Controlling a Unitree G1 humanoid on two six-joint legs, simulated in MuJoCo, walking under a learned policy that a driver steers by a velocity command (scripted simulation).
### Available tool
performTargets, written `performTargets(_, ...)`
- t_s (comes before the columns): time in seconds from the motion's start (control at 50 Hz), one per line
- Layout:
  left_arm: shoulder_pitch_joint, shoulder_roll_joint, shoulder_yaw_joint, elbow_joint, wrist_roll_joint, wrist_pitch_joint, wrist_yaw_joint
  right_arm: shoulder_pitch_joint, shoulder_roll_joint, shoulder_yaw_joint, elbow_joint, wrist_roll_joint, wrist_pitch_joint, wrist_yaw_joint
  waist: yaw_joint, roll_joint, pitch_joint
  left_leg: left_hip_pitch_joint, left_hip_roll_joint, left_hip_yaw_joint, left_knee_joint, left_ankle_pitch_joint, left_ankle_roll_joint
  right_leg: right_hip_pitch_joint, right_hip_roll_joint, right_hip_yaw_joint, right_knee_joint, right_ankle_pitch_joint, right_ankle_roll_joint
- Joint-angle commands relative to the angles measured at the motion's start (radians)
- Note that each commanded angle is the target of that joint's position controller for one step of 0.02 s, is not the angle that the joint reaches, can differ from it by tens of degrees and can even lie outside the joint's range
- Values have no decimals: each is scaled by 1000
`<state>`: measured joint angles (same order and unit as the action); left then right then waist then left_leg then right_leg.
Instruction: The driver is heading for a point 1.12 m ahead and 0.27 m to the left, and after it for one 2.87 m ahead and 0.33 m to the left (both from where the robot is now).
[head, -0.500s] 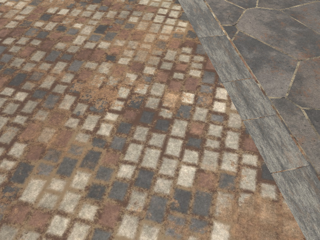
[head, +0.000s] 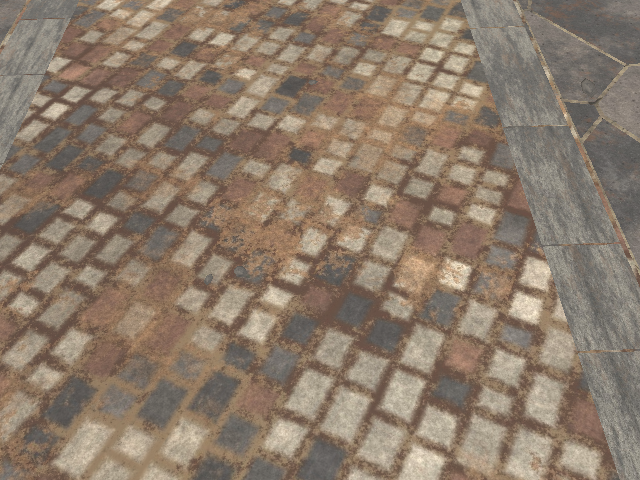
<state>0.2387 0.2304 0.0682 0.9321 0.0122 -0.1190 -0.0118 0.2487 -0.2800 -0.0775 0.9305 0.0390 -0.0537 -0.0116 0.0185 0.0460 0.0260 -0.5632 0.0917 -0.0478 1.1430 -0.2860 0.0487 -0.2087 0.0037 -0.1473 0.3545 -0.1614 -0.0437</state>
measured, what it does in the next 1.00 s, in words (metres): walks ahead, turning left: left foot, then right foot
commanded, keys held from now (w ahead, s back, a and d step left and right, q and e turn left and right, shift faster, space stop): w+q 0.58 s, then w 0.42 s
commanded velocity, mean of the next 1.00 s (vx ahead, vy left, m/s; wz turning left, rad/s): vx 0.50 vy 0.00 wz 0.43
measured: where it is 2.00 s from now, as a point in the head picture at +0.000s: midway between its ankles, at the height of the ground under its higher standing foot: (212, 280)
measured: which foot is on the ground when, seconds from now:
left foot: up 0.00-0.32, down 0.34-0.90, up 0.92-1.00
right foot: down 0.00-0.36, up 0.38-0.86, down 0.88-1.00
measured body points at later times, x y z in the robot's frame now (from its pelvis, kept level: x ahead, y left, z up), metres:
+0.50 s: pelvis +0.26 +0.09 -0.01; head +0.29 +0.11 +0.44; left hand +0.30 +0.39 -0.13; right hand +0.44 -0.15 -0.12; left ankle +0.29 +0.16 -0.74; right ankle +0.24 -0.10 -0.65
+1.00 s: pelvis +0.55 +0.13 -0.01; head +0.58 +0.14 +0.44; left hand +0.57 +0.43 -0.11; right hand +0.72 -0.09 -0.14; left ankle +0.39 +0.20 -0.65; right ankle +0.65 +0.08 -0.74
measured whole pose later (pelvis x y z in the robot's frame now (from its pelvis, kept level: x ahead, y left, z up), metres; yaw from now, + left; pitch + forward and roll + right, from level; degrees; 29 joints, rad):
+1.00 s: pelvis +0.55 +0.13 -0.01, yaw +26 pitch +1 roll -1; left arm 0.16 0.26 0.06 0.80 0.00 -0.11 -0.03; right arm 0.33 -0.27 -0.06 0.83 0.02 -0.06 0.00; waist -0.01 0.03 0.02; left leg -0.37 -0.02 -0.08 1.17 -0.40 0.05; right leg -0.35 0.05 -0.04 0.47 -0.15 -0.06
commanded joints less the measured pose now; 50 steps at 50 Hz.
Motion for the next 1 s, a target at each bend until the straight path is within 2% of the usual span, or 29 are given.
performTargets(0.02, -16, 125, 29, -39, 3, -17, 15, 30, -11, -11, -61, -7, 19, 2, -29, -108, -5, -118, 62, -62, -45, 105, -7, 72, -291, 176, -225, 173, -141)
performTargets(0.14, 28, 165, 42, -30, -3, 1, 38, -153, 1, -3, -133, -18, 11, 36, 18, -88, 51, -139, 42, 14, -345, 321, -14, 129, -276, 10, -246, 193, -116)
performTargets(0.2, 79, 180, 49, -17, -15, 17, 41, -247, 4, 4, -178, -17, 11, 54, 49, -80, 81, -163, 30, 60, -431, 295, 3, 219, -299, -32, -216, 218, -109)
performTargets(0.24, 92, 193, 54, -13, -25, 30, 39, -279, -3, 3, -206, -14, 12, 66, 48, -91, 87, -159, 15, 89, -466, 226, 23, 281, -317, -54, -171, 288, -97)
performTargets(0.28, 69, 220, 62, -22, -32, 42, 40, -258, -30, -9, -223, -12, 15, 73, 12, -119, 50, -66, -36, 142, -482, 133, 56, 309, -321, -84, -70, 564, -77)
performTargets(0.3, 54, 237, 66, -29, -37, 49, 42, -204, -54, -22, -219, -11, 17, 73, -26, -139, 5, 24, -77, 173, -478, 84, 76, 312, -317, -96, 26, 737, -66)
performTargets(0.32, 32, 247, 66, -36, -41, 58, 42, -86, -92, -45, -194, -6, 18, 71, -98, -137, -60, 181, -126, 198, -514, 85, 104, 285, -295, -117, 195, 844, -47)
performTargets(0.34, 27, 238, 60, -44, -41, 60, 42, 82, -159, -83, -148, -5, 20, 56, -180, -104, -151, 450, -164, 176, -578, 145, 144, 160, -252, -133, 434, 756, -6)
performTargets(0.36, 46, 146, 31, -75, 3, 49, 40, 174, -264, -109, -125, -6, 28, 34, -163, 111, -212, 714, 50, -164, -593, 196, 209, -150, -176, -121, 776, 79, 44)
performTargets(0.38, 98, 67, 3, -133, -10, 8, 27, 137, -313, -104, -163, -18, 10, 42, -69, 226, -368, 952, 245, -767, -792, -44, 411, -486, 27, 104, 1053, -464, 81)
performTargets(0.4, -44, 157, 20, -154, -54, -28, 16, 157, -219, -76, -163, -25, -3, 52, -140, 60, -328, 934, 241, -740, -880, -45, 350, -602, -17, 234, 1091, -407, 53)
performTargets(0.42, -85, 161, 20, -170, -70, -42, 13, 120, -174, -63, -158, -24, -15, 53, -119, 43, -207, 831, 212, -587, -872, 24, 311, -647, -56, 222, 1035, -312, 25)
performTargets(0.44, -76, 156, 21, -149, -47, -43, 22, 39, -137, -51, -176, -19, -21, 52, -68, -45, -137, 673, 165, -462, -865, 126, 273, -583, -104, 226, 952, -229, 21)
performTargets(0.46, -63, 171, 32, -140, -22, -35, 29, -26, -104, -41, -193, -22, -23, 48, -29, -42, -105, 545, 127, -372, -872, 218, 252, -500, -134, 229, 868, -184, 28)
performTargets(0.48, -45, 175, 37, -137, -17, -19, 27, -52, -90, -34, -207, -30, -24, 43, -4, -24, -97, 468, 103, -331, -894, 264, 245, -433, -150, 234, 832, -155, 36)
performTargets(0.52, -51, 150, 36, -150, -6, 3, 28, -36, -110, -38, -207, -26, -28, 30, 8, -25, -83, 399, 80, -282, -920, 351, 250, -400, -144, 217, 748, -118, 64)
performTargets(0.58, -157, 125, 28, -191, 3, 15, 32, 27, -144, -46, -196, -21, -28, 8, -21, -19, -44, 375, 49, -228, -932, 397, 235, -446, -114, 200, 564, 27, 100)
performTargets(0.66, -267, 90, 8, -216, -8, 5, 11, 80, -119, -34, -176, -20, -22, -3, -77, 35, -21, 370, 6, -157, -930, 304, 173, -382, -69, 178, 274, 276, 91)
performTargets(0.74, -352, 109, 4, -250, -19, -10, -13, 146, -124, -31, -140, -21, -21, -2, -117, 44, 14, 464, 62, -205, -891, 275, 169, -392, -53, 177, 173, 290, 58)
performTargets(0.8, -353, 132, 7, -266, -19, -21, -26, 170, -136, -34, -125, -23, -9, -9, -105, 56, 22, 585, 117, -253, -829, 376, 158, -413, -42, 173, 128, 167, 18)
performTargets(0.84, -260, 160, 18, -247, -18, -26, -25, 142, -149, -37, -130, -24, -2, -11, -50, 79, -18, 607, 108, -243, -741, 608, 135, -284, -7, 139, 102, 98, -19)
performTargets(0.86, -138, 190, 34, -213, -13, -28, -21, 118, -139, -30, -138, -27, 1, -9, 14, 65, -99, 582, 56, -201, -606, 741, 113, -104, 5, 126, 84, 141, -52)
performTargets(0.88, 35, 235, 46, -185, 1, -28, -16, 96, -109, -15, -163, -37, -1, -6, 89, 14, -245, 432, 2, -161, -366, 622, 82, 184, -121, 252, 136, 192, -120)
performTargets(0.9, 174, 309, 70, -152, 8, -18, -16, 241, -30, 8, -159, -23, -16, -1, 67, -244, -404, 50, -160, -77, 27, 151, -5, 585, -345, 665, 104, 49, -281)
performTargets(0.92, 194, 233, 49, -127, -19, -12, -25, 237, -63, 9, -151, -12, -29, 3, 77, -310, -399, -124, -177, -140, 146, -286, -6, 619, -399, 899, -38, -137, -293)
performTargets(0.94, 119, 178, 32, -140, -31, -7, -22, 134, -133, -8, -171, 2, -34, 7, 79, -204, -218, -208, -113, -140, 200, -228, 1, 482, -368, 783, -60, -243, -241)
performTargets(0.96, 39, 155, 21, -159, -23, 3, -19, 54, -133, -5, -191, -4, -37, 8, 56, -111, -119, -194, -58, -89, 164, -137, 5, 323, -328, 654, -86, -203, -207)
performTargets(0.98, -9, 135, 11, -164, -14, 7, -21, 13, -121, -7, -201, -21, -37, 8, 28, -74, -42, -169, -25, -64, 92, -80, 1, 188, -286, 569, -123, -116, -197)
performTargets(1.0, -31, 122, 4, -166, -4, 3, -21, 25, -112, -13, -199, -28, -32, 7, -3, -96, -30, -113, 8, -62, 34, -38, 0, 116, -255, 510, -146, -40, -185)
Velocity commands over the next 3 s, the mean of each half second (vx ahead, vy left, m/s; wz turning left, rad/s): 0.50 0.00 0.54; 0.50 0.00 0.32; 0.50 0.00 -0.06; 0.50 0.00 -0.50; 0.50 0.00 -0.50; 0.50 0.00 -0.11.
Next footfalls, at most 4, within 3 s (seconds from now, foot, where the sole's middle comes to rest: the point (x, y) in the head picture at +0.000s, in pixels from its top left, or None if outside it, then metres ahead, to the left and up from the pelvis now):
0.34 left None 0.33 0.17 -0.78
0.88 right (309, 392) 0.68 0.09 -0.78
1.40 left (169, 332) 0.84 0.44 -0.78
1.92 right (254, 227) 1.18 0.26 -0.78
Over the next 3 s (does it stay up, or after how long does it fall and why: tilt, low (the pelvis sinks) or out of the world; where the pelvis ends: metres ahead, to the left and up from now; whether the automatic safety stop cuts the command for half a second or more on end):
stays up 1.58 0.28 -0.02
